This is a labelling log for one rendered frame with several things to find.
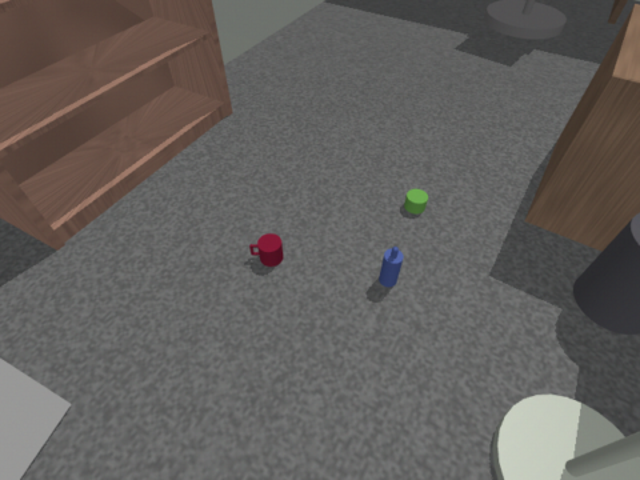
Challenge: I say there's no bookshelf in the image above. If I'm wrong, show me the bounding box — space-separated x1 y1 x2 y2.
0 0 233 251

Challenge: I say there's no office chair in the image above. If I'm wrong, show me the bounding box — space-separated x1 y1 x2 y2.
484 0 567 39

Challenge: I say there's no coat stand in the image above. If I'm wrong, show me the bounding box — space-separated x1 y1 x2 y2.
493 394 640 480

